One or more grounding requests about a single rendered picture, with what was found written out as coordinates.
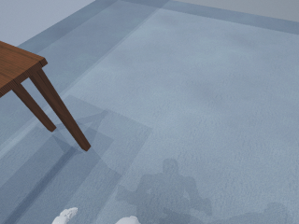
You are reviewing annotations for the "left robot hand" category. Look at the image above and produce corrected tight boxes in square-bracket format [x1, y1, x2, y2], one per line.
[51, 207, 78, 224]

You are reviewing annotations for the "table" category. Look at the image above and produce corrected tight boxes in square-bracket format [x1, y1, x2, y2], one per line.
[0, 41, 91, 151]

